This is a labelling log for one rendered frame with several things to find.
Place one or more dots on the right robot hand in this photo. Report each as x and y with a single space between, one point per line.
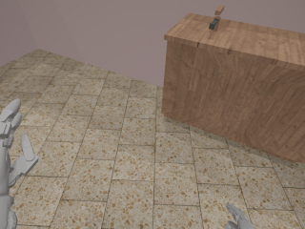
239 217

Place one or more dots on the left robot forearm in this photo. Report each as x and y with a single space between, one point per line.
8 219

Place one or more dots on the left robot hand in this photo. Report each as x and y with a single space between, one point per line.
9 122

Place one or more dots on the tap lever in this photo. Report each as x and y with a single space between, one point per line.
212 24

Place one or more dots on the counter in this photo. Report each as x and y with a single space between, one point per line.
240 81

